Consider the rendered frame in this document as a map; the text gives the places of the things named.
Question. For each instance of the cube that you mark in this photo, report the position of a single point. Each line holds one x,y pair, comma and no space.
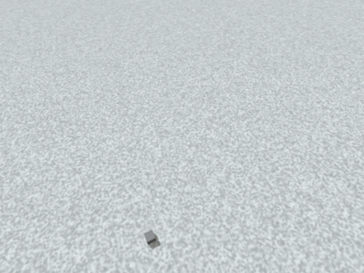
149,236

